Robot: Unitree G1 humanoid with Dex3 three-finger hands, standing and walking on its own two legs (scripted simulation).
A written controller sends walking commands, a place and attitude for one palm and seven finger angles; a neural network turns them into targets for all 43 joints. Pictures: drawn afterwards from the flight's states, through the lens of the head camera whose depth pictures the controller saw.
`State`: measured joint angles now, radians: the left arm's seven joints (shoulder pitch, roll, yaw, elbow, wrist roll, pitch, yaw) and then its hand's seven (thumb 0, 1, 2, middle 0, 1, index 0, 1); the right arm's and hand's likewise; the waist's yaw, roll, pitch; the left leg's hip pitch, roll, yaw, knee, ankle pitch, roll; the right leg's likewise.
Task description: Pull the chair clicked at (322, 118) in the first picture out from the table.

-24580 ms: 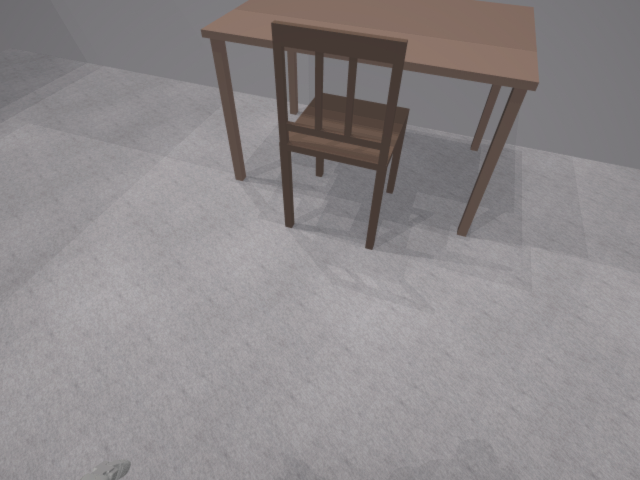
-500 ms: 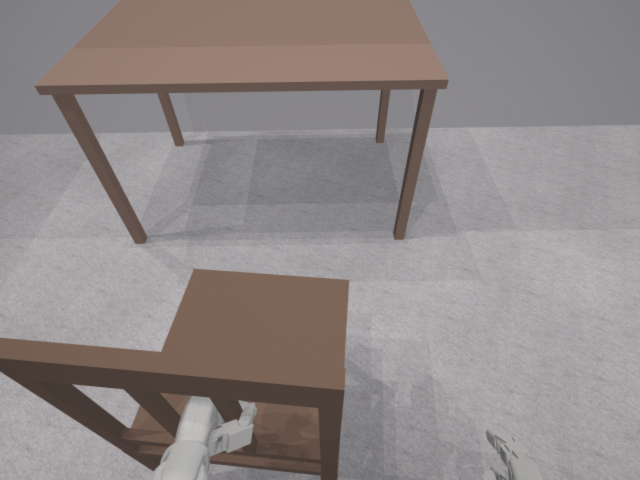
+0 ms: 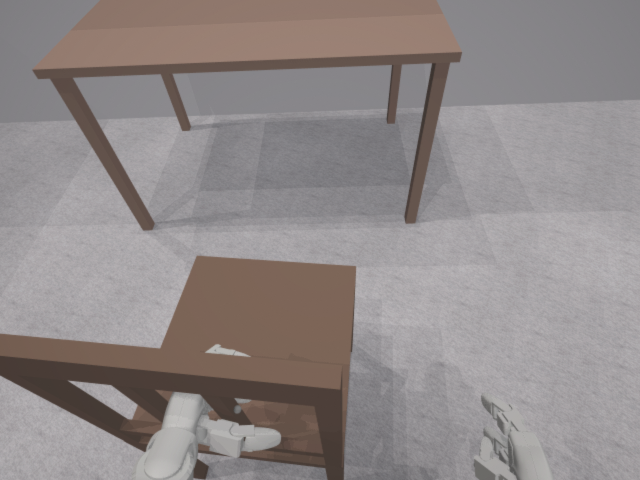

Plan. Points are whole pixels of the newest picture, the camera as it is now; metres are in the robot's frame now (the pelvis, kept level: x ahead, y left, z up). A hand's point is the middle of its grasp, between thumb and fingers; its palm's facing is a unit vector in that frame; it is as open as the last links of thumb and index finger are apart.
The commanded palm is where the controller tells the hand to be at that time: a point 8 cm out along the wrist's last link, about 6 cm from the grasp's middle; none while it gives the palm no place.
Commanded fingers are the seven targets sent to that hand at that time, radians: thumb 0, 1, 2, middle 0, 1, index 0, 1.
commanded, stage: open the thumb and straighten the fingers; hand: left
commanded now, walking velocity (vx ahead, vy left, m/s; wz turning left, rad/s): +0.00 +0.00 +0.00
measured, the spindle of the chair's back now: (160, 409) +0.24 +0.24 -0.09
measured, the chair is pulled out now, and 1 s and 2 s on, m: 0.71 0.71 0.71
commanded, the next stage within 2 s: draw the fingers out of the gap in 0.38 s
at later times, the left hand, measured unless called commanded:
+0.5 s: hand (229, 415) +0.22 +0.13 -0.04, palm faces -0.04 -0.99 -0.14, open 17.3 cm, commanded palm +0.19 +0.18 -0.02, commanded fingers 0.00 -0.55 0.20 0.00 0.00 0.00 0.00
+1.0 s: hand (217, 476) +0.15 +0.13 -0.03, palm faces -0.03 -0.99 -0.13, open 17.5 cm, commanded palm +0.11 +0.18 -0.02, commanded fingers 0.00 -0.55 0.20 0.00 0.00 0.00 0.00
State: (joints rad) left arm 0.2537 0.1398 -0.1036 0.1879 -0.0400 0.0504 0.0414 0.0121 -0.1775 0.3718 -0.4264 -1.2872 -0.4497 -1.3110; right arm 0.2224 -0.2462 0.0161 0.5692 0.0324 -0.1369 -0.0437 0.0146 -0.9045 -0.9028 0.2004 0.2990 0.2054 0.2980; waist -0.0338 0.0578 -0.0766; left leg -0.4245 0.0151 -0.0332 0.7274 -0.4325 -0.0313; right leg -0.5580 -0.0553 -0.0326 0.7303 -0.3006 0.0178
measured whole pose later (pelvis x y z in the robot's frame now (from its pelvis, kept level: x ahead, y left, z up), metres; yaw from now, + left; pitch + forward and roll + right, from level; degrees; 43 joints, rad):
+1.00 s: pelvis +0.01 +0.02 -0.03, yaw +2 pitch +11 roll -1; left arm 0.69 0.15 -0.17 -0.30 0.00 0.18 0.04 -0.01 -0.53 0.20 0.00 0.00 0.00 0.00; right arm 0.27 -0.21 0.03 0.44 0.03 -0.17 -0.09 0.02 -0.90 -0.90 0.20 0.30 0.21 0.30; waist -0.02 0.06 -0.16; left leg -0.60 0.00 -0.07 0.98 -0.56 -0.01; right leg -0.70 -0.08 -0.05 0.93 -0.41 0.04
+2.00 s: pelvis +0.00 +0.00 -0.02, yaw +2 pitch +6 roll -2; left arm 0.84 0.40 0.01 -0.48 -0.04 0.06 0.04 -0.01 -0.38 0.28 -0.03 -0.04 -0.20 -0.10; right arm 0.26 -0.18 0.02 0.53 0.05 -0.20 -0.15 0.02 -0.90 -0.90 0.20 0.30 0.20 0.30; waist 0.00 0.09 -0.11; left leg -0.50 0.03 -0.09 0.95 -0.55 -0.04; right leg -0.59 -0.04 -0.08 0.89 -0.39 0.01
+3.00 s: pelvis +0.04 -0.03 +0.02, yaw +4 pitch -2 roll +0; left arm 0.67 0.49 0.08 -0.37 -0.05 0.27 0.13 0.01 0.90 0.89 -0.21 -0.30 -0.44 -0.35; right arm 0.20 -0.24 0.05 0.70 0.05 -0.29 -0.10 0.02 -0.90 -0.90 0.20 0.30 0.21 0.30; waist 0.06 0.10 0.05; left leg -0.10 0.05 -0.11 0.52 -0.39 -0.07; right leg -0.23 -0.04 -0.12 0.60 -0.34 -0.02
